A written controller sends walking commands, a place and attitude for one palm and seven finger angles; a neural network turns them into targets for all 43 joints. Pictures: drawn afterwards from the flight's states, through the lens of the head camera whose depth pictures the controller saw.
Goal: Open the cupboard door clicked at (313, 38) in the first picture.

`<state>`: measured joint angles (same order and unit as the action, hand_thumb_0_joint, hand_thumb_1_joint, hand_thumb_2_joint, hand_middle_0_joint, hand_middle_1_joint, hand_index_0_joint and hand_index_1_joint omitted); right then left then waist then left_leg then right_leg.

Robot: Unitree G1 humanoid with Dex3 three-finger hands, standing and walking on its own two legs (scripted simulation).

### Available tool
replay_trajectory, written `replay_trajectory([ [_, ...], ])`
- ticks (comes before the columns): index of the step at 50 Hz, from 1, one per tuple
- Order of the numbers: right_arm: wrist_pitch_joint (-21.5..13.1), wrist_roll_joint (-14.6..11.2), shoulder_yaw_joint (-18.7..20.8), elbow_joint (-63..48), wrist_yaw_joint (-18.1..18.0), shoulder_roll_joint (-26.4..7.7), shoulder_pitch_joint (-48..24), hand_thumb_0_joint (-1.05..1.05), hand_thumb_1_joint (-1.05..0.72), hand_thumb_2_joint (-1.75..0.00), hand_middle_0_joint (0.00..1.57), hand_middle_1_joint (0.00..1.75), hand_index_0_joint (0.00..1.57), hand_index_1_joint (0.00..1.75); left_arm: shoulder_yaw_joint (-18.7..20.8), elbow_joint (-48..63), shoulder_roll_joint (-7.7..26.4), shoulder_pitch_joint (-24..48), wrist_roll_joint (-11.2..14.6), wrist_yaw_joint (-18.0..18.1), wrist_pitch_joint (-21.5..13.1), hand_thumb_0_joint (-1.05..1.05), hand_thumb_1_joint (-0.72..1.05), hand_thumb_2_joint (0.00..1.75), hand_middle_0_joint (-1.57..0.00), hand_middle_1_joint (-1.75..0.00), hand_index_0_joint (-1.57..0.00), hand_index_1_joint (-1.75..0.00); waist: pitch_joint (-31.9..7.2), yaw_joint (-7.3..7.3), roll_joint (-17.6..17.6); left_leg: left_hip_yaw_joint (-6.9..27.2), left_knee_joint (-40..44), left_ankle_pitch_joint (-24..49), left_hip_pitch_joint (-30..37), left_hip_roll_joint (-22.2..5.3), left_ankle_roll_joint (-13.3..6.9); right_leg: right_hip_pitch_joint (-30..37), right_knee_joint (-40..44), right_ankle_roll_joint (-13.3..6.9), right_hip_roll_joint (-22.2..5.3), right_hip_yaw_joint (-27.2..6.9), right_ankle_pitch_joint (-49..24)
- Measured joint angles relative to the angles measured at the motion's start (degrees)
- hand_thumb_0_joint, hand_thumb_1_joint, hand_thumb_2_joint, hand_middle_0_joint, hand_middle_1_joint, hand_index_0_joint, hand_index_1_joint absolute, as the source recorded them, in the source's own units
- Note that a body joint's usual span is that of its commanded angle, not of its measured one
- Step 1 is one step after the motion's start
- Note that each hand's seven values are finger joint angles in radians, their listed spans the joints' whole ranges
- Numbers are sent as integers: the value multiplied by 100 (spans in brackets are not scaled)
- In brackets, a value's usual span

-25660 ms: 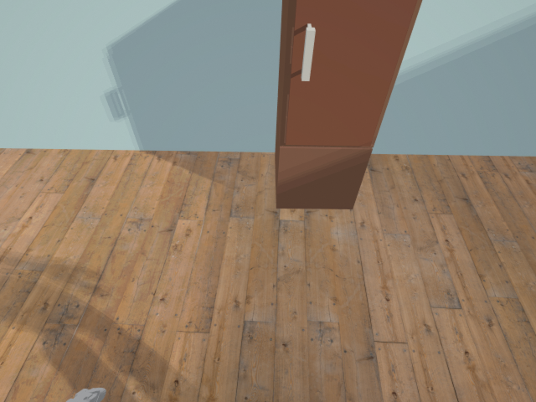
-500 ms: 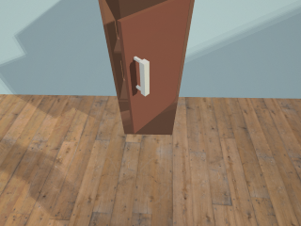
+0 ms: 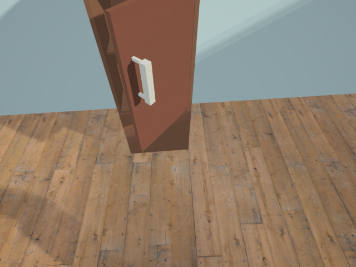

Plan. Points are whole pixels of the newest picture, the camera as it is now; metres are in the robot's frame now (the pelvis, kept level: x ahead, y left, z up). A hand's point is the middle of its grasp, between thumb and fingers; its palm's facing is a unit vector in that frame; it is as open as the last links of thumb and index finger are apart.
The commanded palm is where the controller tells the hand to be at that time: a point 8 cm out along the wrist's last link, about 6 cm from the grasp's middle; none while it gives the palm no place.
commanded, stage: walk to a spot facing it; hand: left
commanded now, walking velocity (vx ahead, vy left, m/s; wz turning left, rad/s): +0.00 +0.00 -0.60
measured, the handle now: (143, 81) +0.61 +0.16 +0.04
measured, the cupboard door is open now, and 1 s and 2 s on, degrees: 46 46 46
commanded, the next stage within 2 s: none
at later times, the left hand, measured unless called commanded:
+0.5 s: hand out of the picture +0.07 +0.19 -0.16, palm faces -0.17 -0.95 -0.26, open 7.4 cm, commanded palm none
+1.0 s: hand (138, 252) +0.17 +0.12 -0.17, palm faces -0.53 -0.81 -0.25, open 7.4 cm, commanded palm none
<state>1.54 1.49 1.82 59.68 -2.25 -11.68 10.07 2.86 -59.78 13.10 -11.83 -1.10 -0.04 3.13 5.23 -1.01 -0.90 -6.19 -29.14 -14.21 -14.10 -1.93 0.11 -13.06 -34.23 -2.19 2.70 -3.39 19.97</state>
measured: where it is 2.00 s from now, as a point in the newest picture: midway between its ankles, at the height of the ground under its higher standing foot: outside the picture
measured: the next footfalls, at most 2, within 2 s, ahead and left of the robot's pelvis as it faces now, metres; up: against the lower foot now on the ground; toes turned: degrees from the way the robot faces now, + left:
left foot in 0.52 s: +0.06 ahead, +0.15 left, +0.00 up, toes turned -18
right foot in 0.76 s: -0.01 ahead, -0.15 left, +0.00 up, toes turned -25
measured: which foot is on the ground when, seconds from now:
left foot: down 0.00-0.10, up 0.12-0.50, down 0.52-0.76, up 0.78-1.00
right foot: down 0.00-0.52, up 0.54-0.74, down 0.76-1.00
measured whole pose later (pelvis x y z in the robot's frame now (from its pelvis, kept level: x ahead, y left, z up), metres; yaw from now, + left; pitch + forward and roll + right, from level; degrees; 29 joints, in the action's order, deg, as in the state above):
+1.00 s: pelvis -0.01 -0.01 +0.00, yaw -33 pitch +2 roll +1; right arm 1.4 0.5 2.6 50.8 -1.4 -14.7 10.6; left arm 3.7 -51.1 14.8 -8.8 -1.7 -0.5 3.4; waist 6.5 0.6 -2.7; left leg -3.0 -38.8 -22.5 -19.6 -1.9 2.5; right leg -21.7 -34.2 -0.3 2.6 -6.8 13.8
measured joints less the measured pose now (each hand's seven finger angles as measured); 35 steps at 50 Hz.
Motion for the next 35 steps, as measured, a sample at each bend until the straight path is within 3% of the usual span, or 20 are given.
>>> replay_trajectory([
  [3,3,26,39,-87,8,-13,68,0,-91,-90,20,30,21,30,59,152,-36,36,-3,-58,50,1,91,90,-20,-30,-20,-30,107,-36,54,-156,-198,-79,-80,-94,42,-275,-595,15,-107,206,463],
  [5,54,6,67,-123,19,-51,118,0,-90,-90,20,30,21,30,89,275,-58,-17,-31,-78,-15,1,91,90,-20,-30,-20,-30,97,-42,146,-173,-560,-238,-266,-213,87,-209,-245,-43,-119,253,35],
  [8,205,-36,147,-110,46,-117,40,0,-91,-90,20,30,21,30,101,349,-134,-49,-50,-14,-85,1,91,90,-20,-30,-20,-30,150,-7,275,319,-2117,-1156,-841,-118,130,-213,-207,-179,20,287,8],
  [10,231,-45,173,-152,52,-134,-51,1,-91,-90,20,30,21,30,110,366,-171,-100,-46,44,-99,1,91,90,-20,-30,-20,-30,168,-25,248,469,-2887,-1171,-1105,-29,179,-151,31,-217,69,174,-122],
  [12,216,-54,179,-243,51,-125,-150,1,-91,-90,20,30,20,30,110,365,-188,-167,-39,75,-116,1,91,90,-20,-30,-20,-30,160,-40,178,510,-3099,-1116,-1190,11,240,-98,287,-224,99,8,-308],
  [21,112,-129,142,-663,37,3,-622,1,-91,-90,20,29,20,30,164,440,-119,-279,-68,60,-100,1,91,90,-20,-30,-20,-30,60,-172,-87,723,-2021,-1128,-835,117,278,-133,785,-151,258,-706,-746],
  [25,-20,-159,78,-818,15,40,-681,0,-91,-90,20,29,20,30,205,484,-21,-245,-47,56,-49,1,90,90,-20,-30,-20,-30,-36,-175,-154,772,-517,-570,-285,144,199,-350,559,-27,394,-952,-696],
  [26,-80,-135,52,-904,15,-35,-610,0,-91,-90,20,30,20,30,199,530,-37,-274,-18,37,-26,1,90,90,-20,-30,-20,-30,-139,-145,20,905,11,-279,-92,-29,48,-513,338,20,538,-862,-556],
  [27,-131,-93,61,-924,-10,-41,-587,0,-91,-90,20,30,20,30,201,545,6,-206,-4,7,-7,1,90,90,-20,-30,-20,-30,-131,-114,37,932,30,-196,-115,-71,22,-743,-133,107,504,-678,-72],
  [29,-139,-12,15,-936,-20,26,-505,0,-91,-90,20,30,20,30,245,623,157,-23,-42,-53,13,1,91,90,-20,-30,-20,-30,-6,-143,-111,826,-199,-318,-152,-72,158,-1179,-1290,293,284,-302,638],
  [31,-138,49,-26,-932,-3,57,-347,0,-91,-90,20,30,21,30,286,703,254,160,-49,-98,17,1,91,90,-20,-30,-20,-30,88,-159,-137,775,-179,-352,-79,-149,271,-1473,-2134,393,99,-2,847],
  [33,-104,86,-36,-905,7,33,-208,0,-91,-90,20,30,21,30,287,806,276,295,-33,-145,9,1,91,90,-20,-30,-20,-30,170,-161,-37,726,-145,-348,5,-281,336,-1495,-2176,416,-76,262,883],
  [35,-67,95,-24,-877,25,-21,-93,0,-90,-90,20,30,21,30,265,900,276,359,-22,-193,-15,1,91,90,-20,-30,-19,-30,214,-133,100,635,-225,-418,51,-440,395,-1306,-1659,389,-177,468,750],
])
